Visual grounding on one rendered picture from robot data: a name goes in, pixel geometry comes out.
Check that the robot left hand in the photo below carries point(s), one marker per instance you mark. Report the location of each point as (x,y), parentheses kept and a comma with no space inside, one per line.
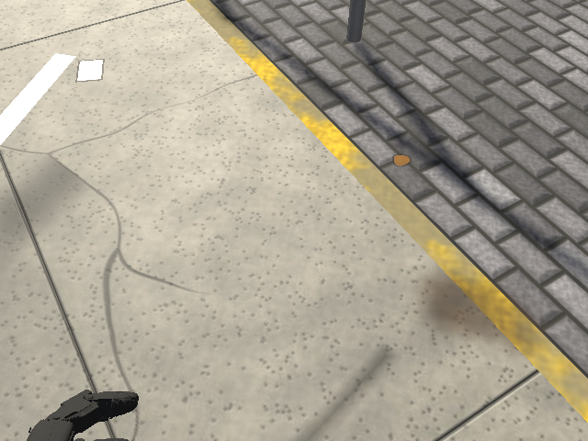
(81,412)

